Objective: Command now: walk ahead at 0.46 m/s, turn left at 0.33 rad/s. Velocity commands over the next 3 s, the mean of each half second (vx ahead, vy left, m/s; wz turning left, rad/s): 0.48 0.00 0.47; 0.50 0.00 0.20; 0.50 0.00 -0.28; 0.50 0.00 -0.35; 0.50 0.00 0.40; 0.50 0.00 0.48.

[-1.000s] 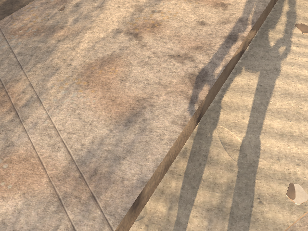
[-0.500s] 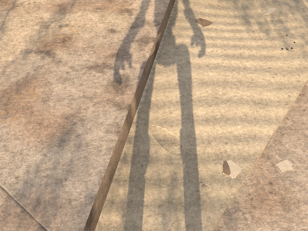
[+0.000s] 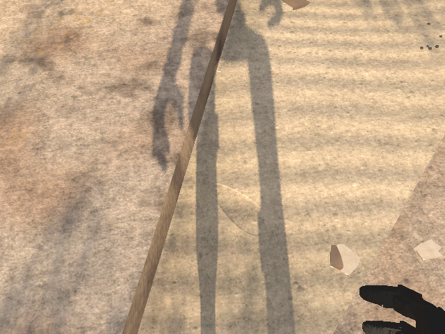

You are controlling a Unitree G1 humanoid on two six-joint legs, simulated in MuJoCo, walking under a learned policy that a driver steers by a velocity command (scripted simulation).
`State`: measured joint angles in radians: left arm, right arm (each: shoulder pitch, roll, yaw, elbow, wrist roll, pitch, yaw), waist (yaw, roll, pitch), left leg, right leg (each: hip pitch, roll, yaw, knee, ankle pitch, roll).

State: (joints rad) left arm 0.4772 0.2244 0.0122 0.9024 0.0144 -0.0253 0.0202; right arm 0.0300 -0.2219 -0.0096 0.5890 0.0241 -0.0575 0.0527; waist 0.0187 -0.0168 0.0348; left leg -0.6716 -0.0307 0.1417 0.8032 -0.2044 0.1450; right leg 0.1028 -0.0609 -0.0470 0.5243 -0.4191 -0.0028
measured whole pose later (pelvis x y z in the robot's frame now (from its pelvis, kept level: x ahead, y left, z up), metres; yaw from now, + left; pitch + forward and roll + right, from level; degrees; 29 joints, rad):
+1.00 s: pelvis +0.51 +0.08 +0.05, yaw +22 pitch +1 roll -2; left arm 0.45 0.20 0.03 0.88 0.01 -0.06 -0.01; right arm 0.14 -0.18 0.00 0.66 -0.04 -0.04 0.00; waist 0.05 0.00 -0.02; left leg -0.35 -0.01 0.04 0.58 -0.26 0.09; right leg -0.07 0.05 -0.04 0.43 -0.35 -0.05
